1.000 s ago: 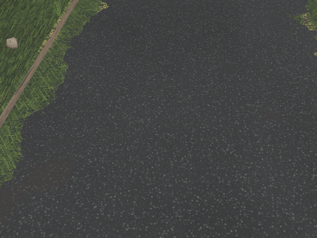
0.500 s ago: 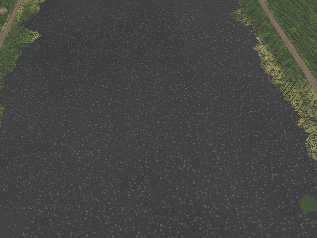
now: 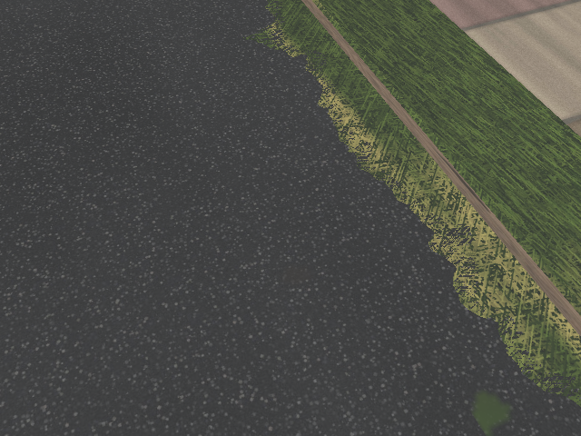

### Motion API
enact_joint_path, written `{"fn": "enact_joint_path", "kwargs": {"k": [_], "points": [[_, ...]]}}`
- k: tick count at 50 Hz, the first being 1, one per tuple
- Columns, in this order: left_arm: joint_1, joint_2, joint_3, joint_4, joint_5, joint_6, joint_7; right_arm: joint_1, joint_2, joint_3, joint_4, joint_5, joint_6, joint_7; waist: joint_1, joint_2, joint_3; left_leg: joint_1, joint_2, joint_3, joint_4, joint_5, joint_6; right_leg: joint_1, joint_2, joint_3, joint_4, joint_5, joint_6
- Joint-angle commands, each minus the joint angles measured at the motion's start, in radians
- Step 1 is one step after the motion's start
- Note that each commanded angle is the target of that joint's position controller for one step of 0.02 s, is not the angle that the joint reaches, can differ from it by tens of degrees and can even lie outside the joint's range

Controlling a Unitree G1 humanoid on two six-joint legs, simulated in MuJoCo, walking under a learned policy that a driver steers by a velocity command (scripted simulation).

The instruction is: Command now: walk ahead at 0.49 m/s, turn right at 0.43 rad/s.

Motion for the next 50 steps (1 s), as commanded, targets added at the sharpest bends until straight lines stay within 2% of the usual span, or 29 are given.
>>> {"fn": "enact_joint_path", "kwargs": {"k": [1, 4, 6, 9, 12, 14, 16, 17, 18, 19, 20, 21, 22, 23, 26, 28, 31, 37, 39, 40, 41, 42, 43, 44, 45, 46, 47, 48, 50], "points": [[0.044, 0.017, 0.007, -0.068, -0.002, -0.002, -0.005, 0.055, -0.077, -0.019, -0.008, -0.001, -0.014, 0.01, 0.004, 0.101, -0.045, 0.154, 0.271, -0.279, -0.261, 0.025, 0.186, -0.163, -0.104, 0.033, -0.028, 0.051, -0.002], [-0.044, 0.011, -0.003, -0.112, 0.016, 0.0, -0.005, 0.079, -0.122, -0.033, 0.022, 0.01, -0.022, 0.013, 0.004, 0.074, -0.008, 0.152, 0.289, -0.218, -0.304, 0.11, 0.218, -0.23, -0.123, 0.025, -0.18, 0.124, 0.008], [-0.104, 0.015, -0.01, -0.132, 0.023, -0.01, -0.014, 0.086, -0.142, -0.036, 0.03, 0.015, -0.013, 0.01, -0.007, 0.069, -0.006, 0.172, 0.274, -0.165, -0.307, 0.15, 0.208, -0.236, -0.133, -0.003, -0.307, 0.235, 0.013], [-0.221, 0.01, -0.021, -0.161, 0.019, -0.025, -0.029, 0.126, -0.16, -0.034, 0.046, 0.029, 0.003, 0.007, -0.048, 0.079, 0.013, 0.151, 0.234, -0.093, -0.286, 0.163, 0.174, -0.162, -0.105, -0.067, -0.494, 0.351, 0.019], [-0.313, 0.028, -0.019, -0.202, 0.008, -0.034, -0.039, 0.202, -0.179, -0.032, 0.074, 0.041, 0.021, 0.008, -0.076, 0.1, 0.033, 0.195, 0.261, -0.134, -0.25, 0.117, 0.162, -0.124, -0.074, -0.083, -0.604, 0.324, 0.022], [-0.315, 0.059, -0.009, -0.214, 0.005, -0.043, -0.046, 0.21, -0.194, -0.035, 0.081, 0.044, 0.034, 0.005, -0.055, 0.117, 0.029, 0.238, 0.29, -0.173, -0.203, 0.102, 0.144, -0.08, -0.054, -0.08, -0.669, 0.273, 0.006], [-0.182, 0.107, 0.019, -0.178, 0.011, -0.05, -0.041, 0.191, -0.198, -0.031, 0.08, 0.043, 0.044, 0.0, 0.033, 0.118, -0.039, 0.218, 0.259, -0.156, -0.051, 0.236, 0.106, 0.139, -0.012, -0.108, -0.741, 0.256, -0.021], [-0.02, 0.164, 0.047, -0.138, 0.019, -0.051, -0.03, 0.187, -0.157, -0.016, 0.072, 0.033, 0.042, -0.001, 0.106, 0.092, -0.144, 0.126, 0.197, -0.108, 0.161, 0.254, 0.069, 0.378, -0.055, -0.066, -0.731, 0.269, -0.055], [0.146, 0.265, 0.071, -0.125, 0.042, -0.043, -0.014, 0.191, -0.069, 0.015, 0.032, -0.004, 0.036, -0.002, 0.151, -0.098, -0.31, -0.086, 0.103, -0.04, 0.528, -0.08, 0.011, 0.654, -0.309, 0.193, -0.717, 0.392, -0.118], [0.139, 0.284, 0.067, -0.126, 0.065, -0.035, -0.021, 0.314, -0.005, 0.029, 0.032, 0.032, 0.02, -0.003, 0.082, -0.318, -0.41, -0.351, -0.009, -0.118, 0.782, -0.479, -0.023, 0.798, -0.47, 0.568, -0.854, 0.386, -0.251], [0.093, 0.183, 0.044, -0.137, 0.055, -0.039, -0.026, 0.276, -0.124, -0.003, 0.051, 0.054, 0.022, -0.01, 0.091, -0.156, -0.313, -0.402, 0.038, -0.198, 0.879, -0.443, -0.03, 0.694, -0.434, 0.48, -0.86, 0.483, -0.227], [0.015, 0.13, 0.026, -0.149, 0.042, -0.043, -0.029, 0.216, -0.145, -0.015, 0.032, 0.054, 0.03, -0.015, 0.063, -0.119, -0.217, -0.418, 0.069, -0.178, 0.879, -0.377, -0.031, 0.587, -0.397, 0.292, -0.843, 0.646, -0.195], [-0.054, 0.093, 0.015, -0.15, 0.038, -0.045, -0.035, 0.198, -0.128, -0.018, 0.038, 0.043, 0.046, -0.023, 0.027, -0.058, -0.177, -0.376, 0.107, -0.16, 0.846, -0.324, -0.044, 0.485, -0.345, 0.17, -0.853, 0.743, -0.172], [-0.106, 0.07, 0.012, -0.148, 0.034, -0.044, -0.038, 0.192, -0.118, -0.025, 0.035, 0.033, 0.063, -0.026, -0.003, -0.064, -0.132, -0.338, 0.131, -0.149, 0.797, -0.281, -0.052, 0.395, -0.306, 0.081, -0.881, 0.755, -0.155], [-0.156, 0.083, 0.021, -0.131, 0.055, -0.054, -0.022, 0.2, -0.062, -0.026, 0.013, 0.035, 0.107, -0.023, -0.052, -0.079, -0.096, -0.254, 0.123, -0.115, 0.757, -0.172, -0.071, 0.263, -0.279, -0.058, -0.953, 0.813, -0.165], [-0.157, 0.101, 0.029, -0.115, 0.053, -0.05, -0.002, 0.146, -0.047, -0.025, -0.026, 0.026, 0.119, -0.022, -0.048, -0.07, -0.068, -0.284, 0.127, -0.111, 0.654, -0.11, -0.078, 0.257, -0.287, -0.112, -0.977, 0.796, -0.173], [-0.162, 0.127, 0.037, -0.103, 0.043, -0.029, 0.023, 0.071, -0.037, -0.02, -0.072, 0.018, 0.123, -0.003, -0.026, -0.063, -0.075, -0.241, 0.128, -0.078, 0.479, 0.012, -0.071, 0.274, -0.279, -0.194, -0.976, 0.728, -0.164], [-0.158, 0.178, 0.057, -0.083, 0.01, 0.01, 0.026, -0.036, -0.079, -0.04, -0.166, 0.016, 0.14, 0.037, 0.005, -0.068, -0.072, -0.195, 0.103, -0.023, 0.296, -0.066, -0.021, 0.358, -0.329, -0.215, -0.871, 0.647, -0.137], [-0.169, 0.183, 0.06, -0.079, -0.005, 0.021, 0.027, -0.019, -0.084, -0.048, -0.18, 0.019, 0.141, 0.043, -0.012, -0.064, -0.079, -0.143, 0.073, 0.011, 0.192, -0.069, 0.014, 0.381, -0.324, -0.226, -0.776, 0.656, -0.102], [-0.158, 0.171, 0.059, -0.072, -0.007, 0.026, 0.028, 0.029, -0.101, -0.06, -0.171, 0.017, 0.138, 0.037, -0.035, -0.037, -0.105, -0.041, 0.034, 0.03, 0.101, 0.011, 0.04, 0.361, -0.283, -0.26, -0.666, 0.672, -0.065], [-0.094, 0.149, 0.054, -0.06, 0.011, 0.026, 0.024, 0.102, -0.185, -0.091, -0.162, 0.012, 0.133, 0.018, -0.052, 0.083, -0.159, 0.138, 0.064, -0.065, 0.04, 0.365, 0.088, 0.267, -0.202, -0.301, -0.469, 0.559, 0.006], [-0.09, 0.085, 0.03, -0.107, 0.064, 0.019, 0.017, 0.14, -0.314, -0.118, -0.178, -0.003, 0.133, -0.007, -0.025, 0.349, -0.197, 0.39, 0.319, -0.428, 0.071, 0.854, 0.248, -0.09, -0.056, -0.321, -0.127, -0.128, 0.1], [-0.106, 0.095, 0.024, -0.124, 0.054, 0.015, 0.008, 0.143, -0.293, -0.102, -0.203, -0.016, 0.123, 0.0, -0.048, 0.302, -0.358, 0.454, 0.44, -0.652, 0.011, 0.719, 0.411, -0.208, 0.029, -0.09, 0.081, -0.376, 0.114], [-0.167, 0.136, 0.035, -0.127, 0.022, 0.019, 0.002, 0.111, -0.242, -0.087, -0.213, -0.007, 0.113, 0.01, -0.069, 0.176, -0.317, 0.404, 0.397, -0.562, -0.018, 0.62, 0.373, -0.243, -0.004, -0.017, 0.119, -0.315, 0.099], [-0.191, 0.129, 0.034, -0.132, 0.017, 0.025, 0.007, 0.058, -0.204, -0.078, -0.215, 0.012, 0.107, 0.007, -0.042, 0.122, -0.244, 0.334, 0.339, -0.475, -0.02, 0.492, 0.306, -0.262, -0.026, -0.009, 0.076, -0.229, 0.085], [-0.198, 0.127, 0.037, -0.122, 0.031, 0.033, 0.019, 0.015, -0.175, -0.07, -0.221, 0.026, 0.112, 0.002, -0.023, 0.069, -0.194, 0.261, 0.297, -0.43, -0.036, 0.39, 0.256, -0.255, -0.045, -0.007, 0.008, -0.164, 0.087], [-0.195, 0.135, 0.042, -0.125, 0.04, 0.042, 0.029, -0.024, -0.162, -0.064, -0.23, 0.029, 0.119, -0.007, 0.003, 0.087, -0.175, 0.183, 0.264, -0.397, -0.054, 0.332, 0.231, -0.204, -0.05, -0.006, -0.051, -0.117, 0.089], [-0.183, 0.127, 0.041, -0.125, 0.041, 0.048, 0.029, -0.037, -0.168, -0.065, -0.24, 0.018, 0.125, -0.011, 0.017, 0.112, -0.172, 0.13, 0.24, -0.383, -0.066, 0.318, 0.224, -0.152, -0.032, -0.019, -0.076, -0.081, 0.092], [-0.165, 0.1, 0.035, -0.12, 0.036, 0.051, 0.03, -0.031, -0.179, -0.07, -0.248, 0.008, 0.129, -0.021, 0.021, 0.131, -0.181, 0.112, 0.217, -0.373, -0.073, 0.3, 0.221, -0.116, -0.007, -0.024, -0.172, -0.053, 0.101]]}}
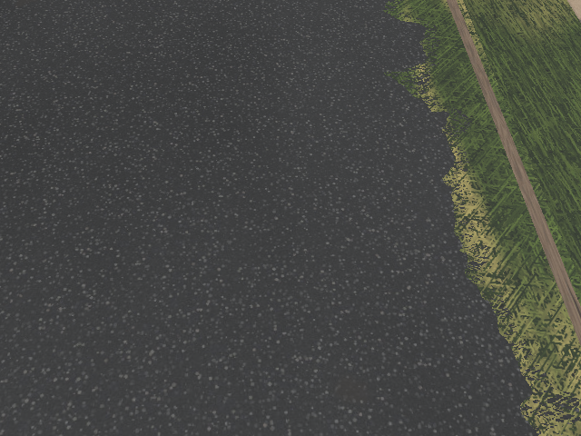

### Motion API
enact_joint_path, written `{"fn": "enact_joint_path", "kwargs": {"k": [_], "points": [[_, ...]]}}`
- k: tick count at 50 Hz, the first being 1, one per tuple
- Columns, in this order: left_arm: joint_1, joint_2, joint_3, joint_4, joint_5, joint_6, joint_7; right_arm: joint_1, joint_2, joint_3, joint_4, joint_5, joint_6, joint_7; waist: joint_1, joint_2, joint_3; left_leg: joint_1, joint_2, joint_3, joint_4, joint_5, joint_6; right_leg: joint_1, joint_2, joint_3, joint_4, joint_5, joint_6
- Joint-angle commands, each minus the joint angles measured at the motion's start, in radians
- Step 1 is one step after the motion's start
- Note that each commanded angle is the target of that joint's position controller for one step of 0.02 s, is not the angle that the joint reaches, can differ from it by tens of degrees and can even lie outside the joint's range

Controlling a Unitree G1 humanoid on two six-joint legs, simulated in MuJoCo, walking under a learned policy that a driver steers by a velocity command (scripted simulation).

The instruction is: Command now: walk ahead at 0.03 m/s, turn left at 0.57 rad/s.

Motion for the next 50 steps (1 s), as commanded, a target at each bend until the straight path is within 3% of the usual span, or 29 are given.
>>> {"fn": "enact_joint_path", "kwargs": {"k": [1, 5, 8, 10, 12, 13, 14, 15, 16, 17, 19, 22, 26, 29, 31, 33, 34, 35, 36, 37, 38, 40, 41, 43, 45, 47, 50], "points": [[0.057, 0.068, 0.019, -0.047, -0.001, -0.001, 0.01, -0.018, -0.159, -0.045, -0.085, -0.004, -0.008, -0.021, 0.03, 0.123, -0.206, 0.205, 0.235, -0.292, -0.145, 0.273, 0.182, -0.012, 0.009, 0.038, -0.112, 0.057, 0.013], [0.024, 0.057, 0.013, -0.056, -0.004, 0.001, 0.007, -0.016, -0.17, -0.051, -0.097, 0.002, 0.003, -0.037, 0.008, 0.151, -0.194, 0.162, 0.213, -0.344, -0.161, 0.026, 0.162, 0.042, 0.027, 0.055, -0.259, 0.107, 0.02], [0.028, 0.074, 0.019, -0.065, -0.013, -0.011, -0.009, -0.013, -0.169, -0.05, -0.106, 0.005, 0.007, -0.035, 0.002, 0.196, -0.188, 0.116, 0.194, -0.418, -0.207, -0.325, 0.149, 0.11, 0.046, 0.037, -0.362, 0.088, 0.002], [0.063, 0.078, 0.022, -0.06, -0.019, -0.027, -0.022, 0.002, -0.158, -0.042, -0.102, 0.006, 0.007, -0.033, 0.008, 0.213, -0.185, 0.101, 0.194, -0.434, -0.203, -0.423, 0.138, 0.179, 0.048, 0.01, -0.44, 0.063, -0.024], [0.132, 0.054, 0.021, -0.036, -0.017, -0.045, -0.034, 0.006, -0.131, -0.029, -0.095, 0.01, 0.01, -0.035, 0.047, 0.188, -0.162, 0.017, 0.155, -0.409, -0.167, -0.504, 0.099, 0.338, 0.047, -0.03, -0.618, 0.154, -0.068], [0.186, 0.057, 0.024, -0.017, -0.008, -0.052, -0.035, 0.009, -0.096, -0.017, -0.094, 0.008, 0.008, -0.036, 0.071, 0.153, -0.143, -0.069, 0.108, -0.368, -0.104, -0.525, 0.055, 0.443, 0.0, -0.003, -0.696, 0.139, -0.095], [0.275, 0.104, 0.03, -0.002, 0.013, -0.06, -0.032, 0.006, -0.021, 0.005, -0.099, 0.007, 0.003, -0.035, 0.087, -0.015, -0.153, -0.204, 0.015, -0.24, 0.193, -0.509, -0.01, 0.549, -0.204, 0.229, -0.802, -0.035, -0.153], [0.285, 0.218, 0.057, 0.005, 0.037, -0.066, -0.043, -0.026, -0.052, -0.006, -0.149, 0.023, -0.019, -0.032, 0.064, -0.203, -0.041, -0.437, -0.078, -0.122, 0.383, -0.431, -0.026, 0.502, -0.362, 0.591, -0.93, -0.278, -0.279], [0.219, 0.197, 0.057, -0.015, 0.035, -0.08, -0.039, -0.049, -0.112, -0.021, -0.144, 0.026, -0.041, -0.028, 0.044, -0.176, 0.042, -0.486, -0.011, -0.2, 0.493, -0.338, -0.024, 0.431, -0.394, 0.649, -0.969, -0.348, -0.321], [0.173, 0.142, 0.043, -0.024, 0.009, -0.088, -0.028, -0.017, -0.136, -0.03, -0.117, 0.022, -0.048, -0.021, 0.017, -0.148, 0.057, -0.5, 0.005, -0.204, 0.526, -0.24, -0.029, 0.447, -0.345, 0.55, -0.962, -0.278, -0.285], [0.176, 0.106, 0.03, -0.02, -0.013, -0.088, -0.02, 0.009, -0.115, -0.028, -0.082, 0.0, -0.056, -0.011, 0.015, -0.112, 0.031, -0.479, 0.031, -0.148, 0.55, -0.125, -0.056, 0.485, -0.267, 0.392, -0.96, -0.114, -0.231], [0.249, 0.091, 0.02, 0.006, -0.009, -0.091, -0.021, -0.035, -0.054, -0.011, -0.082, 0.0, -0.068, 0.001, 0.046, -0.095, 0.014, -0.432, 0.08, -0.039, 0.548, 0.005, -0.082, 0.473, -0.216, 0.242, -0.979, 0.091, -0.225], [0.325, 0.1, 0.015, 0.033, -0.018, -0.077, -0.024, -0.161, -0.003, 0.011, -0.118, 0.008, -0.086, 0.011, 0.109, -0.117, 0.033, -0.311, 0.096, 0.028, 0.295, 0.069, -0.101, 0.441, -0.184, 0.147, -0.979, 0.248, -0.225], [0.354, 0.147, 0.023, 0.041, -0.024, -0.067, -0.027, -0.2, -0.012, 0.009, -0.125, 0.021, -0.102, 0.03, 0.122, -0.129, 0.041, -0.166, 0.058, 0.057, 0.138, 0.037, -0.11, 0.405, -0.19, 0.144, -0.95, 0.284, -0.234], [0.362, 0.162, 0.027, 0.047, -0.035, -0.061, -0.028, -0.194, -0.034, 0.002, -0.127, 0.029, -0.112, 0.037, 0.107, -0.139, 0.042, -0.098, 0.052, 0.042, 0.064, 0.003, -0.096, 0.416, -0.217, 0.191, -0.919, 0.269, -0.232], [0.336, 0.172, 0.03, 0.046, -0.04, -0.053, -0.026, -0.11, -0.068, -0.014, -0.107, 0.035, -0.12, 0.036, 0.037, -0.148, 0.01, 0.047, 0.042, 0.039, -0.019, -0.003, -0.065, 0.415, -0.231, 0.213, -0.85, 0.351, -0.21], [0.329, 0.156, 0.026, 0.044, -0.038, -0.052, -0.026, -0.007, -0.102, -0.032, -0.076, 0.031, -0.12, 0.026, -0.016, -0.127, -0.052, 0.215, 0.032, 0.045, -0.053, 0.001, -0.039, 0.385, -0.194, 0.182, -0.743, 0.485, -0.185], [0.308, 0.105, 0.01, 0.028, -0.027, -0.058, -0.029, 0.147, -0.15, -0.051, -0.05, 0.018, -0.121, 0.011, -0.095, -0.077, -0.174, 0.467, 0.133, -0.042, -0.036, 0.008, 0.005, 0.269, -0.131, 0.124, -0.511, 0.467, -0.143], [0.352, -0.007, -0.023, -0.016, -0.012, -0.074, -0.029, 0.301, -0.259, -0.074, -0.031, -0.015, -0.111, 0.0, -0.121, 0.193, -0.363, 0.86, 0.414, -0.389, -0.022, -0.02, 0.117, -0.085, -0.003, 0.018, -0.116, 0.142, -0.07], [0.383, 0.022, -0.017, -0.016, -0.045, -0.091, -0.024, 0.337, -0.219, -0.064, -0.008, -0.023, -0.107, 0.007, -0.114, 0.323, -0.42, 0.808, 0.503, -0.669, -0.163, -0.201, 0.198, -0.208, 0.022, 0.102, 0.091, -0.125, -0.059], [0.322, 0.109, 0.01, -0.019, -0.066, -0.089, -0.024, 0.273, -0.147, -0.039, -0.004, -0.012, -0.108, 0.01, -0.1, 0.231, -0.261, 0.68, 0.467, -0.545, -0.191, -0.271, 0.168, -0.269, -0.036, 0.123, 0.174, -0.055, -0.068], [0.24, 0.094, 0.012, -0.026, -0.047, -0.072, -0.027, 0.14, -0.063, -0.011, -0.002, -0.003, -0.107, 0.013, -0.047, 0.155, -0.097, 0.452, 0.368, -0.309, -0.25, -0.186, 0.116, -0.243, -0.096, 0.084, 0.131, 0.1, -0.073], [0.237, 0.079, 0.015, -0.026, -0.038, -0.06, -0.029, 0.097, -0.043, -0.005, 0.003, -0.008, -0.111, 0.014, -0.018, 0.17, -0.052, 0.368, 0.331, -0.221, -0.285, -0.112, 0.101, -0.203, -0.117, 0.085, 0.094, 0.151, -0.07], [0.248, 0.035, 0.009, -0.024, -0.039, -0.04, -0.037, 0.065, -0.042, -0.01, 0.021, -0.012, -0.125, 0.013, 0.014, 0.158, -0.025, 0.292, 0.31, -0.114, -0.327, 0.025, 0.098, -0.157, -0.122, 0.074, 0.083, 0.215, -0.062], [0.225, 0.025, 0.008, -0.041, -0.035, -0.031, -0.037, 0.068, -0.058, -0.018, 0.042, -0.014, -0.135, 0.009, 0.025, 0.113, -0.008, 0.283, 0.317, -0.041, -0.341, 0.144, 0.109, -0.187, -0.12, 0.084, 0.048, 0.266, -0.051], [0.176, 0.021, 0.004, -0.065, -0.029, -0.031, -0.041, 0.076, -0.076, -0.024, 0.063, -0.014, -0.135, 0.002, 0.02, 0.092, 0.01, 0.296, 0.32, 0.019, -0.349, 0.194, 0.113, -0.214, -0.117, 0.088, -0.057, 0.344, -0.043], [0.071, 0.011, -0.007, -0.1, -0.026, -0.039, -0.065, 0.084, -0.108, -0.031, 0.084, -0.008, -0.129, -0.007, -0.01, 0.078, 0.035, 0.3, 0.304, 0.113, -0.357, 0.201, 0.091, -0.167, -0.105, 0.031, -0.262, 0.488, -0.054]]}}
Over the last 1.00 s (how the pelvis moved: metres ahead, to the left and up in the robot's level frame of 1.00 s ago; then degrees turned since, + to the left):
0.35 -0.03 0.00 20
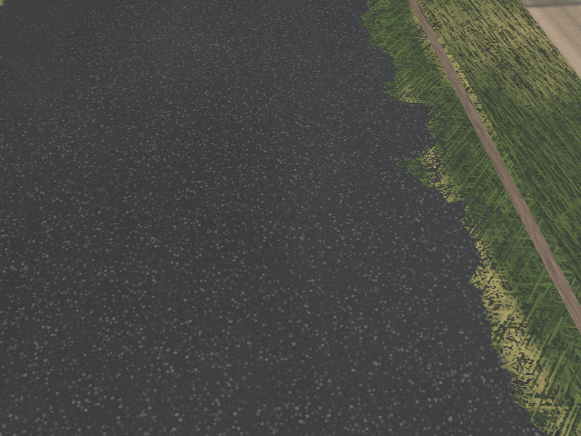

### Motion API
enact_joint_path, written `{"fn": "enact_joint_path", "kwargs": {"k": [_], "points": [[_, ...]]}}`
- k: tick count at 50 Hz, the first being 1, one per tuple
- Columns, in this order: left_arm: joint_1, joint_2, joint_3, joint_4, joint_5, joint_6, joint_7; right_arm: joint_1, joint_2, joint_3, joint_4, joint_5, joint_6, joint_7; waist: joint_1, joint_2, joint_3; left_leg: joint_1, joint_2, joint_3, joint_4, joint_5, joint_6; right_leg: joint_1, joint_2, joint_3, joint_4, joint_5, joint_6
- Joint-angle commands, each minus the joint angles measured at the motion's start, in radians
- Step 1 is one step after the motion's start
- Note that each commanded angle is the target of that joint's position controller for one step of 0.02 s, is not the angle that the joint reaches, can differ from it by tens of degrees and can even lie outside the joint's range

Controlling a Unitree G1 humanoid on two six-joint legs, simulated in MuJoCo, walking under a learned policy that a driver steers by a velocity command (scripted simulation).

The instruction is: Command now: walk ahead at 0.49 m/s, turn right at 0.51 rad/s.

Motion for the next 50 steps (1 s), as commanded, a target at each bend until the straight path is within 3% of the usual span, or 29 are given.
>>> {"fn": "enact_joint_path", "kwargs": {"k": [1, 4, 6, 8, 9, 10, 11, 12, 13, 14, 15, 16, 19, 22, 25, 29, 32, 33, 34, 35, 36, 37, 38, 39, 40, 41, 43, 47, 50], "points": [[-0.071, -0.003, -0.015, -0.087, 0.004, -0.012, -0.024, -0.087, -0.154, -0.032, -0.067, 0.008, -0.016, -0.012, 0.015, 0.098, 0.085, -0.073, 0.274, -0.058, -0.129, 0.315, 0.147, 0.021, -0.015, -0.026, -0.16, 0.123, -0.012], [-0.151, 0.008, -0.016, -0.133, 0.0, -0.011, -0.044, -0.049, -0.186, -0.042, -0.041, 0.024, -0.001, -0.015, -0.006, 0.087, 0.107, 0.019, 0.301, -0.019, -0.103, 0.344, 0.128, 0.019, -0.007, -0.063, -0.262, 0.084, -0.045], [-0.166, 0.029, -0.008, -0.158, 0.001, -0.009, -0.052, -0.043, -0.211, -0.048, -0.032, 0.031, 0.014, -0.016, 0.005, 0.1, 0.09, 0.077, 0.31, 0.011, -0.029, 0.529, 0.11, 0.063, 0.029, -0.108, -0.301, 0.002, -0.078], [-0.078, 0.077, 0.019, -0.156, 0.002, -0.001, -0.05, -0.044, -0.247, -0.056, -0.032, 0.038, 0.031, -0.02, 0.068, 0.138, 0.0, 0.108, 0.299, 0.042, 0.165, 0.878, 0.09, 0.229, 0.111, -0.174, -0.303, -0.107, -0.123], [0.068, 0.12, 0.045, -0.123, -0.001, 0.003, -0.044, -0.057, -0.249, -0.054, -0.036, 0.043, 0.039, -0.023, 0.154, 0.13, -0.077, 0.056, 0.27, 0.069, 0.364, 0.943, 0.067, 0.433, 0.163, -0.194, -0.356, -0.081, -0.157], [0.24, 0.191, 0.081, -0.082, -0.002, 0.013, -0.025, -0.045, -0.219, -0.039, -0.048, 0.033, 0.035, -0.028, 0.232, 0.076, -0.167, -0.155, 0.232, 0.071, 0.646, 0.758, 0.025, 0.743, 0.14, -0.096, -0.376, -0.046, -0.201], [0.228, 0.32, 0.099, -0.082, -0.011, 0.008, -0.014, 0.066, -0.057, 0.014, -0.106, -0.014, 0.014, -0.013, 0.104, -0.232, -0.251, -0.625, 0.041, 0.018, 1.051, -0.242, -0.044, 1.098, -0.144, 0.468, -0.448, -0.18, -0.382], [0.266, 0.255, 0.074, -0.121, -0.004, -0.01, -0.018, -0.013, -0.115, 0.015, -0.118, 0.016, -0.027, 0.0, 0.166, -0.134, -0.438, -0.727, -0.014, -0.244, 1.185, -0.353, -0.035, 1.167, -0.238, 0.807, -0.635, -0.341, -0.448], [0.237, 0.193, 0.056, -0.107, 0.008, -0.023, -0.024, -0.133, -0.18, -0.003, -0.151, 0.056, -0.044, 0.006, 0.189, -0.059, -0.297, -0.81, 0.034, -0.266, 1.177, -0.255, -0.013, 1.085, -0.213, 0.677, -0.674, -0.288, -0.378], [0.179, 0.17, 0.048, -0.108, 0.005, -0.03, -0.023, -0.158, -0.163, 0.006, -0.162, 0.05, -0.053, 0.001, 0.145, 0.006, -0.189, -0.796, 0.076, -0.258, 1.09, -0.166, 0.001, 0.934, -0.174, 0.554, -0.67, -0.201, -0.343], [0.103, 0.136, 0.037, -0.121, 0.006, -0.031, -0.02, -0.159, -0.161, 0.005, -0.15, 0.022, -0.053, -0.007, 0.098, 0.055, -0.122, -0.733, 0.112, -0.255, 1.003, -0.115, -0.003, 0.784, -0.134, 0.451, -0.669, -0.09, -0.315], [0.055, 0.112, 0.027, -0.139, 0.019, -0.033, -0.016, -0.136, -0.171, -0.003, -0.143, 0.01, -0.043, -0.009, 0.057, 0.035, -0.101, -0.651, 0.136, -0.264, 0.952, -0.081, -0.007, 0.676, -0.105, 0.385, -0.688, 0.002, -0.306], [0.036, 0.115, 0.027, -0.136, 0.017, -0.039, -0.005, -0.118, -0.146, 0.0, -0.135, -0.006, -0.009, -0.008, 0.025, 0.028, -0.067, -0.58, 0.135, -0.238, 0.841, -0.036, -0.044, 0.529, -0.067, 0.296, -0.731, 0.125, -0.312], [0.079, 0.14, 0.033, -0.112, 0.011, -0.036, 0.015, -0.221, -0.109, 0.016, -0.162, -0.012, 0.003, -0.01, 0.054, 0.02, -0.021, -0.592, 0.109, -0.22, 0.648, 0.129, -0.08, 0.466, -0.021, 0.221, -0.74, 0.125, -0.286], [0.117, 0.144, 0.034, -0.094, 0.003, -0.027, 0.024, -0.336, -0.089, 0.027, -0.184, -0.003, -0.004, 0.001, 0.102, -0.014, -0.004, -0.527, 0.059, -0.215, 0.417, 0.307, -0.085, 0.445, 0.018, 0.196, -0.721, 0.014, -0.238], [0.176, 0.142, 0.034, -0.063, -0.004, -0.019, 0.025, -0.409, -0.118, 0.019, -0.206, 0.013, -0.02, 0.019, 0.132, -0.035, 0.0, -0.479, 0.03, -0.234, 0.288, 0.323, -0.067, 0.514, -0.018, 0.277, -0.655, -0.062, -0.22], [0.171, 0.138, 0.035, -0.057, -0.001, -0.008, 0.028, -0.369, -0.151, 0.0, -0.203, 0.018, -0.033, 0.024, 0.098, -0.075, -0.007, -0.409, 0.016, -0.237, 0.238, 0.19, -0.028, 0.578, -0.04, 0.361, -0.57, -0.043, -0.198], [0.155, 0.125, 0.031, -0.061, -0.001, -0.004, 0.029, -0.301, -0.159, -0.009, -0.186, 0.018, -0.038, 0.021, 0.058, -0.084, -0.025, -0.32, 0.01, -0.219, 0.197, 0.183, -0.006, 0.573, -0.019, 0.362, -0.521, -0.016, -0.18], [0.148, 0.086, 0.018, -0.069, 0.004, -0.006, 0.027, -0.201, -0.188, -0.025, -0.168, 0.007, -0.044, 0.014, 0.008, -0.07, -0.095, -0.147, 0.053, -0.244, 0.19, 0.181, 0.031, 0.533, 0.03, 0.324, -0.395, 0.02, -0.147], [0.156, 0.026, -0.005, -0.09, 0.021, -0.009, 0.025, -0.044, -0.246, -0.04, -0.155, -0.005, -0.044, 0.004, -0.05, 0.056, -0.237, 0.112, 0.235, -0.423, 0.2, 0.132, 0.095, 0.4, 0.098, 0.231, -0.103, -0.143, -0.104], [0.284, 0.002, -0.015, -0.118, -0.016, -0.016, 0.026, 0.024, -0.308, -0.056, -0.117, -0.013, -0.03, 0.013, 0.014, 0.407, -0.326, 0.368, 0.426, -0.896, 0.084, -0.139, 0.244, 0.053, 0.209, 0.123, 0.191, -0.529, -0.044], [0.267, 0.11, 0.004, -0.088, -0.025, -0.014, 0.031, -0.007, -0.207, -0.035, -0.136, 0.01, -0.025, 0.018, -0.008, 0.276, -0.237, 0.318, 0.428, -0.93, 0.041, -0.334, 0.223, -0.063, 0.129, 0.147, 0.317, -0.484, -0.027], [0.163, 0.153, 0.018, -0.099, -0.016, -0.008, 0.031, -0.043, -0.154, -0.02, -0.143, 0.013, -0.018, 0.013, -0.031, 0.186, -0.125, 0.209, 0.389, -0.768, 0.034, -0.281, 0.182, -0.084, 0.099, 0.122, 0.344, -0.389, -0.019], [0.117, 0.139, 0.018, -0.107, -0.004, -0.004, 0.031, -0.087, -0.138, -0.011, -0.147, 0.004, -0.012, 0.011, -0.013, 0.119, -0.067, 0.1, 0.347, -0.644, 0.022, -0.142, 0.162, -0.05, 0.067, 0.095, 0.329, -0.318, -0.012], [0.085, 0.125, 0.02, -0.119, 0.004, -0.005, 0.027, -0.112, -0.119, -0.005, -0.138, 0.0, -0.009, 0.009, 0.001, 0.116, -0.02, 0.023, 0.311, -0.556, 0.002, -0.033, 0.159, -0.034, 0.041, 0.094, 0.286, -0.271, -0.009], [0.09, 0.107, 0.02, -0.123, -0.002, -0.002, 0.02, -0.123, -0.111, -0.001, -0.132, -0.006, -0.01, 0.005, 0.022, 0.146, -0.009, -0.031, 0.284, -0.479, -0.02, 0.033, 0.148, 0.01, 0.015, 0.087, 0.259, -0.242, -0.01], [0.093, 0.07, 0.014, -0.125, -0.009, 0.008, 0.014, -0.122, -0.107, -0.002, -0.113, 0.001, -0.018, 0.004, 0.03, 0.167, -0.001, -0.066, 0.262, -0.378, -0.058, 0.114, 0.156, 0.026, 0.001, 0.056, 0.224, -0.222, -0.004], [0.025, 0.041, 0.003, -0.154, 0.0, 0.013, 0.009, -0.102, -0.156, -0.018, -0.073, 0.002, -0.019, 0.0, 0.025, 0.127, 0.017, -0.042, 0.278, -0.249, -0.089, 0.285, 0.177, -0.038, -0.016, 0.043, 0.088, -0.113, 0.016], [-0.043, 0.029, -0.005, -0.165, -0.001, 0.003, -0.009, -0.104, -0.175, -0.019, -0.056, 0.005, -0.009, -0.005, 0.002, 0.119, 0.031, -0.026, 0.252, -0.136, -0.092, 0.34, 0.153, -0.002, -0.01, 0.001, -0.088, 0.039, 0.01]]}}
Over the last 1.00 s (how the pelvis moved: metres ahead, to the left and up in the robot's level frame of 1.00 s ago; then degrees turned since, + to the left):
0.28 0.06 0.01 -1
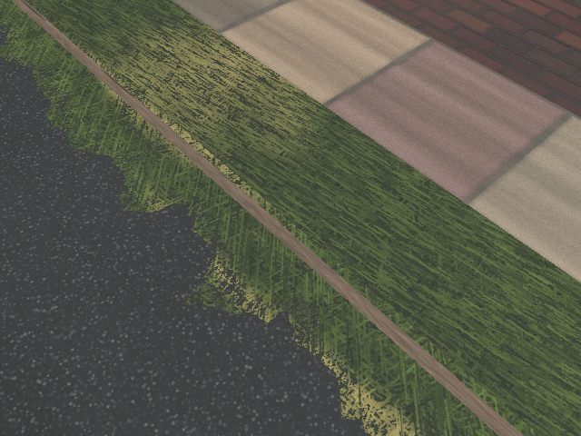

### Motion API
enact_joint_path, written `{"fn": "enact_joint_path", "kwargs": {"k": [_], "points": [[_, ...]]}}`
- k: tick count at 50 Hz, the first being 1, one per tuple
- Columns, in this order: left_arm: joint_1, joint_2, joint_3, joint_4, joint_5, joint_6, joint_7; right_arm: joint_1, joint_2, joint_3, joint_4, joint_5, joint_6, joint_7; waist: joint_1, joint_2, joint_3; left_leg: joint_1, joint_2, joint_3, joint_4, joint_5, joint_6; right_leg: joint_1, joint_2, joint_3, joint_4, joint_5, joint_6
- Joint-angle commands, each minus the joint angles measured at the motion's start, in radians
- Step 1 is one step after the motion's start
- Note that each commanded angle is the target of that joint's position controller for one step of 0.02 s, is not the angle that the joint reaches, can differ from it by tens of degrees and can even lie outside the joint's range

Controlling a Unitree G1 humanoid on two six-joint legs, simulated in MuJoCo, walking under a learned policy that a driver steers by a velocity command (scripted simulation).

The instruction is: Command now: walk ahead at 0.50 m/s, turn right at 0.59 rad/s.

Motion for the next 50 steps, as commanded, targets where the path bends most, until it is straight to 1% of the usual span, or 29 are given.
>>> {"fn": "enact_joint_path", "kwargs": {"k": [1, 5, 7, 9, 10, 11, 12, 13, 14, 15, 16, 17, 20, 23, 26, 28, 31, 33, 34, 35, 36, 37, 38, 39, 40, 41, 43, 47, 50], "points": [[-0.08, 0.013, -0.007, -0.083, 0.001, -0.021, -0.019, -0.073, -0.166, -0.034, -0.063, 0.005, -0.01, -0.008, 0.004, 0.113, 0.013, 0.022, 0.256, -0.085, -0.12, 0.33, 0.134, -0.011, -0.012, -0.028, -0.156, 0.146, -0.007], [-0.182, 0.009, -0.011, -0.125, -0.003, -0.024, -0.045, -0.019, -0.201, -0.042, -0.029, 0.022, 0.01, -0.01, -0.022, 0.109, 0.05, 0.103, 0.288, -0.022, -0.099, 0.385, 0.114, 0.019, 0.01, -0.091, -0.297, 0.13, -0.042], [-0.174, 0.035, 0.001, -0.137, 0.0, -0.021, -0.052, -0.023, -0.227, -0.049, -0.025, 0.032, 0.022, -0.013, 0.008, 0.126, 0.032, 0.148, 0.3, 0.015, -0.023, 0.615, 0.096, 0.083, 0.05, -0.132, -0.334, 0.042, -0.079], [-0.052, 0.089, 0.031, -0.117, 0.006, -0.012, -0.05, -0.031, -0.26, -0.059, -0.028, 0.039, 0.036, -0.022, 0.093, 0.156, -0.056, 0.162, 0.292, 0.053, 0.191, 0.937, 0.076, 0.269, 0.127, -0.183, -0.351, -0.048, -0.13], [0.115, 0.136, 0.061, -0.073, 0.003, -0.008, -0.04, -0.046, -0.249, -0.054, -0.035, 0.043, 0.041, -0.027, 0.187, 0.132, -0.14, 0.072, 0.262, 0.079, 0.398, 0.93, 0.048, 0.508, 0.165, -0.184, -0.417, 0.018, -0.17], [0.273, 0.212, 0.091, -0.036, -0.002, 0.005, -0.018, -0.025, -0.196, -0.032, -0.053, 0.016, 0.036, -0.029, 0.245, 0.018, -0.231, -0.187, 0.219, 0.074, 0.709, 0.569, 0.007, 0.823, 0.053, 0.013, -0.428, 0.023, -0.227], [0.214, 0.316, 0.096, -0.053, -0.007, -0.009, -0.016, 0.068, -0.057, 0.014, -0.118, -0.016, 0.008, -0.01, 0.099, -0.239, -0.338, -0.618, 0.009, -0.042, 1.045, -0.351, -0.042, 1.114, -0.2, 0.605, -0.537, -0.175, -0.418], [0.247, 0.215, 0.07, -0.075, -0.002, -0.024, -0.021, -0.056, -0.156, -0.001, -0.127, 0.018, -0.028, 0.004, 0.193, -0.111, -0.413, -0.718, 0.021, -0.235, 1.125, -0.34, -0.027, 1.125, -0.231, 0.741, -0.665, -0.286, -0.417], [0.21, 0.172, 0.053, -0.061, 0.008, -0.039, -0.024, -0.143, -0.191, -0.011, -0.158, 0.05, -0.044, 0.01, 0.19, -0.065, -0.256, -0.775, 0.06, -0.229, 1.09, -0.235, -0.009, 1.009, -0.205, 0.599, -0.686, -0.198, -0.367], [0.15, 0.151, 0.046, -0.062, 0.005, -0.046, -0.024, -0.149, -0.173, -0.004, -0.156, 0.037, -0.051, 0.003, 0.14, 0.024, -0.173, -0.727, 0.101, -0.227, 1.0, -0.15, -0.006, 0.857, -0.162, 0.485, -0.685, -0.084, -0.336], [0.088, 0.126, 0.037, -0.071, 0.008, -0.046, -0.022, -0.142, -0.172, -0.008, -0.144, 0.012, -0.05, -0.003, 0.098, 0.044, -0.122, -0.663, 0.127, -0.225, 0.92, -0.109, -0.018, 0.731, -0.122, 0.395, -0.692, 0.03, -0.315], [0.053, 0.11, 0.029, -0.083, 0.021, -0.048, -0.018, -0.117, -0.178, -0.012, -0.139, 0.004, -0.039, -0.002, 0.064, 0.018, -0.107, -0.598, 0.145, -0.233, 0.884, -0.077, -0.027, 0.648, -0.097, 0.349, -0.712, 0.107, -0.309], [0.049, 0.116, 0.029, -0.065, 0.016, -0.055, -0.004, -0.114, -0.145, -0.007, -0.135, -0.011, -0.009, -0.003, 0.042, 0.017, -0.079, -0.548, 0.137, -0.204, 0.776, -0.027, -0.075, 0.517, -0.064, 0.27, -0.746, 0.234, -0.318], [0.092, 0.141, 0.035, -0.036, 0.012, -0.05, 0.016, -0.228, -0.107, 0.007, -0.168, -0.014, -0.002, -0.004, 0.076, 0.006, -0.039, -0.554, 0.106, -0.19, 0.572, 0.151, -0.105, 0.461, -0.015, 0.203, -0.746, 0.225, -0.286], [0.137, 0.149, 0.037, -0.009, 0.005, -0.041, 0.024, -0.342, -0.084, 0.018, -0.193, -0.005, -0.009, 0.008, 0.124, -0.016, -0.026, -0.47, 0.054, -0.183, 0.356, 0.315, -0.102, 0.43, 0.02, 0.187, -0.726, 0.124, -0.239], [0.171, 0.154, 0.04, 0.013, 0.0, -0.038, 0.025, -0.388, -0.096, 0.015, -0.21, 0.006, -0.016, 0.015, 0.142, -0.025, -0.022, -0.438, 0.035, -0.194, 0.293, 0.34, -0.093, 0.449, 0.002, 0.231, -0.705, 0.077, -0.229], [0.189, 0.139, 0.037, 0.032, -0.004, -0.029, 0.029, -0.391, -0.132, -0.001, -0.218, 0.012, -0.027, 0.024, 0.132, -0.047, -0.025, -0.421, 0.026, -0.227, 0.221, 0.26, -0.064, 0.547, -0.033, 0.323, -0.618, 0.044, -0.213], [0.172, 0.136, 0.039, 0.034, -0.001, -0.021, 0.031, -0.324, -0.151, -0.014, -0.205, 0.014, -0.035, 0.023, 0.093, -0.082, -0.036, -0.338, 0.02, -0.214, 0.197, 0.171, -0.031, 0.571, -0.038, 0.362, -0.553, 0.091, -0.195], [0.16, 0.112, 0.03, 0.029, 0.002, -0.019, 0.03, -0.234, -0.168, -0.028, -0.184, 0.009, -0.039, 0.016, 0.045, -0.079, -0.079, -0.205, 0.021, -0.197, 0.158, 0.178, -0.003, 0.554, 0.001, 0.342, -0.471, 0.145, -0.169], [0.153, 0.058, 0.01, 0.014, 0.012, -0.021, 0.025, -0.098, -0.21, -0.043, -0.171, -0.009, -0.044, 0.009, -0.018, -0.023, -0.205, 0.039, 0.142, -0.298, 0.186, 0.161, 0.057, 0.463, 0.055, 0.283, -0.244, 0.096, -0.133], [0.276, -0.003, -0.01, -0.006, -0.008, -0.028, 0.026, 0.032, -0.295, -0.066, -0.147, -0.026, -0.034, 0.004, 0.001, 0.244, -0.37, 0.423, 0.381, -0.703, 0.139, -0.029, 0.217, 0.122, 0.2, 0.134, 0.109, -0.246, -0.048], [0.301, 0.062, -0.007, -0.005, -0.017, -0.033, 0.028, 0.044, -0.236, -0.056, -0.137, 0.004, -0.025, 0.013, 0.004, 0.343, -0.37, 0.449, 0.459, -0.958, 0.043, -0.271, 0.25, -0.05, 0.156, 0.124, 0.287, -0.444, -0.03], [0.213, 0.138, 0.015, 0.001, -0.018, -0.029, 0.028, -0.005, -0.162, -0.036, -0.15, 0.011, -0.019, 0.009, -0.018, 0.222, -0.223, 0.326, 0.42, -0.833, 0.015, -0.331, 0.206, -0.103, 0.106, 0.127, 0.352, -0.359, -0.02], [0.137, 0.148, 0.019, -0.013, -0.007, -0.023, 0.029, -0.053, -0.136, -0.027, -0.158, 0.003, -0.009, 0.004, -0.012, 0.147, -0.135, 0.2, 0.378, -0.684, 0.008, -0.232, 0.17, -0.086, 0.07, 0.083, 0.35, -0.286, -0.015], [0.091, 0.135, 0.021, -0.028, 0.004, -0.023, 0.026, -0.089, -0.117, -0.02, -0.15, -0.002, -0.004, 0.002, 0.006, 0.124, -0.062, 0.085, 0.336, -0.575, -0.017, -0.11, 0.159, -0.065, 0.043, 0.073, 0.302, -0.236, -0.014], [0.084, 0.118, 0.023, -0.032, 0.004, -0.02, 0.021, -0.106, -0.098, -0.013, -0.144, -0.008, -0.006, -0.001, 0.029, 0.142, -0.036, 0.016, 0.302, -0.489, -0.041, -0.03, 0.145, -0.025, 0.014, 0.071, 0.263, -0.201, -0.017], [0.1, 0.071, 0.016, -0.031, -0.006, -0.009, 0.014, -0.113, -0.093, -0.014, -0.129, -0.003, -0.014, -0.001, 0.048, 0.169, -0.022, -0.047, 0.274, -0.38, -0.087, 0.057, 0.147, 0.021, -0.007, 0.044, 0.213, -0.178, -0.017], [0.031, 0.037, 0.004, -0.062, 0.005, -0.001, 0.009, -0.106, -0.146, -0.032, -0.094, 0.0, -0.02, -0.002, 0.05, 0.127, 0.003, -0.039, 0.292, -0.236, -0.122, 0.294, 0.176, -0.028, -0.023, 0.027, 0.063, -0.071, 0.004], [-0.029, 0.021, -0.003, -0.071, 0.014, -0.012, -0.007, -0.138, -0.17, -0.035, -0.084, 0.003, -0.001, -0.014, 0.041, 0.126, 0.002, -0.054, 0.242, -0.069, -0.078, 0.548, 0.138, 0.068, 0.004, -0.044, -0.148, 0.1, 0.006]]}}
Over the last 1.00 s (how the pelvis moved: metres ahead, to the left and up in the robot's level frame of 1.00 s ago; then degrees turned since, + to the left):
0.54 -0.12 0.00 -35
